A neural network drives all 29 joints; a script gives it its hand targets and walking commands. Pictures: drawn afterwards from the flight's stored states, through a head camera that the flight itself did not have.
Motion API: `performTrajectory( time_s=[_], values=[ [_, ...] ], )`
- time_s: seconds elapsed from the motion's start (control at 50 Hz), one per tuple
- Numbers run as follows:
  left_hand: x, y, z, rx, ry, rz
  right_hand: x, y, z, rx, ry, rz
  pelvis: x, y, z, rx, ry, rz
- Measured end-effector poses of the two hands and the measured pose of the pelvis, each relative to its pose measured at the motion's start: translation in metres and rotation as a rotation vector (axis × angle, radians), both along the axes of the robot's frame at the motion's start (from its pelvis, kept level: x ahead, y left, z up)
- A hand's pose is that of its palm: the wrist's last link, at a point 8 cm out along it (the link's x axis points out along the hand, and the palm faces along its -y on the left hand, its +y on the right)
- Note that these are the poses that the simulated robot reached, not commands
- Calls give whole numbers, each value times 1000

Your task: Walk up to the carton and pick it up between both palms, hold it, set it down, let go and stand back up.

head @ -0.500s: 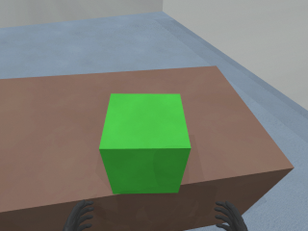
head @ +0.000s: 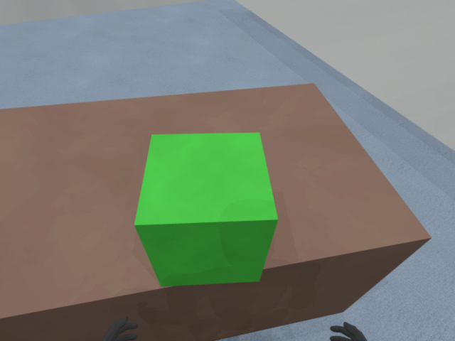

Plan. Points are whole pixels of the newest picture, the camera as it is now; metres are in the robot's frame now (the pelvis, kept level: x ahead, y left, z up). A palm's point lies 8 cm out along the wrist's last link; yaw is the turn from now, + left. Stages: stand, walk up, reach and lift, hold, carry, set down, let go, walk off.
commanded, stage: let go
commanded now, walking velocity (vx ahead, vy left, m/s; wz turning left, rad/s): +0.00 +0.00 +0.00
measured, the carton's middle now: (208, 212) +0.38 +0.06 +0.00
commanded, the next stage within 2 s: stand in 0.44 s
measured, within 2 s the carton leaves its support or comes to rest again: neither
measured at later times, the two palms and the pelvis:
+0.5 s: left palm out of the picture +0.14 +0.21 -0.09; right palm out of the picture +0.12 -0.24 -0.09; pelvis -0.01 -0.01 +0.00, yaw +0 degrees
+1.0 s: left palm out of the picture -0.02 +0.21 -0.14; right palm out of the picture -0.03 -0.22 -0.15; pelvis -0.02 +0.00 +0.00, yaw +1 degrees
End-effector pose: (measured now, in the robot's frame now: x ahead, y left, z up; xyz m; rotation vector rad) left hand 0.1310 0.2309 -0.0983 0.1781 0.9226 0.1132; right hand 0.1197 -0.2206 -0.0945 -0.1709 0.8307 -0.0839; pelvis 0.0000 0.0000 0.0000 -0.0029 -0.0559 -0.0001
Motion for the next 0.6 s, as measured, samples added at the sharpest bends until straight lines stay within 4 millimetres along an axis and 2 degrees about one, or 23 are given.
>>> performTrajectory(
  time_s=[0.2, 0.32, 0.48, 0.54, 0.6],
  values=[
    [28, -7, 11, -3, -94, -16, 10, -9, 12, -7, -93, 7, -3, -5, 0, 3, 5, -4],
    [31, -16, 14, -25, -108, -22, 13, -14, 16, -20, -103, 2, -5, -7, 0, 6, -10, -6],
    [11, -22, 6, -28, -63, -18, 0, -15, 12, -15, -51, 0, -11, -10, 0, 7, -28, -5],
    [-6, -18, 1, -13, -39, -41, -13, -17, -4, -29, 68, -9, -13, -8, -2, -7, -5, 5],
    [-30, -11, -6, 1, 16, -23, -31, -16, -23, -13, 181, -25, -15, -6, -4, -13, 12, 8]
  ],
)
